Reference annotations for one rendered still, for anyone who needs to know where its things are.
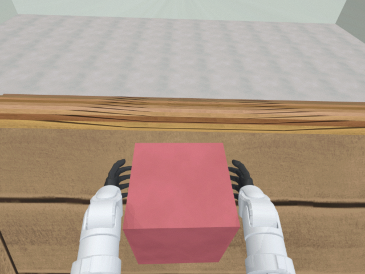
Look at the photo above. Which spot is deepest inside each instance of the carton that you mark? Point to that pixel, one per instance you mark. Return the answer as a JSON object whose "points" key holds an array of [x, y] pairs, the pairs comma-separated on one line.
{"points": [[180, 205]]}

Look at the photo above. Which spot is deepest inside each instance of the robot right hand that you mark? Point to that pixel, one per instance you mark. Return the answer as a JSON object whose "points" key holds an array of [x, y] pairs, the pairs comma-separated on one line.
{"points": [[243, 177]]}

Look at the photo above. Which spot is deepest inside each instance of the robot left hand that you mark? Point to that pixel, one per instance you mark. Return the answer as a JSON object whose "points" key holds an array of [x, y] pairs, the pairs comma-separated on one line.
{"points": [[114, 178]]}

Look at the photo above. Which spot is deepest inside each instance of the robot left forearm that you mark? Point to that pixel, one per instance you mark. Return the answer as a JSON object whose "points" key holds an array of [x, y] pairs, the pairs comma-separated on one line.
{"points": [[100, 235]]}

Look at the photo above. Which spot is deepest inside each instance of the robot right forearm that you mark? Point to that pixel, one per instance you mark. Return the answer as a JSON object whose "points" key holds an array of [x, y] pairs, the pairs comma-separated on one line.
{"points": [[266, 251]]}

